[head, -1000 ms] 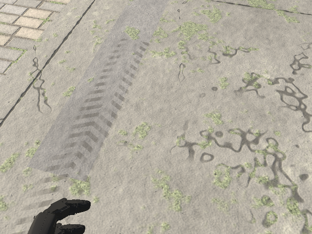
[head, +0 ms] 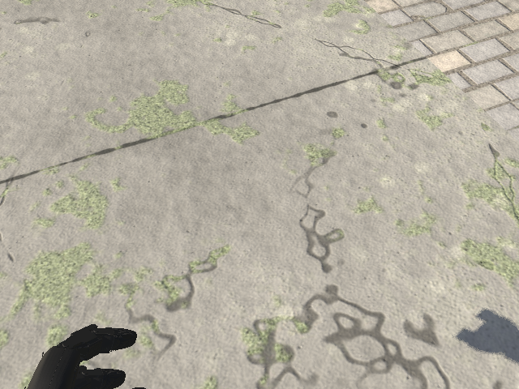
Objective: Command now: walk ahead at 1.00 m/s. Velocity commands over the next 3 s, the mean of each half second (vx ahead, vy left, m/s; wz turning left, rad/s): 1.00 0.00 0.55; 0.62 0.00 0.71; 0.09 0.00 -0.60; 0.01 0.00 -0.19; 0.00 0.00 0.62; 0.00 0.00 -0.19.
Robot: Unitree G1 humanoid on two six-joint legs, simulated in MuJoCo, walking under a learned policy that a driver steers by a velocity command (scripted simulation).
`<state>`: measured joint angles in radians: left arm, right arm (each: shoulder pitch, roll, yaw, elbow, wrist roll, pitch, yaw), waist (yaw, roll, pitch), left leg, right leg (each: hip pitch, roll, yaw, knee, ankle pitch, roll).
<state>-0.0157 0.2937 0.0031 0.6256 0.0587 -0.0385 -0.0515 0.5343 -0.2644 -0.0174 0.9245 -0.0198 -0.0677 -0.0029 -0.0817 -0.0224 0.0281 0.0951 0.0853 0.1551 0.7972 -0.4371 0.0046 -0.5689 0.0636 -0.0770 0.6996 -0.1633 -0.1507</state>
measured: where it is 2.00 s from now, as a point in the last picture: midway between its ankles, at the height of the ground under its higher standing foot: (185, 248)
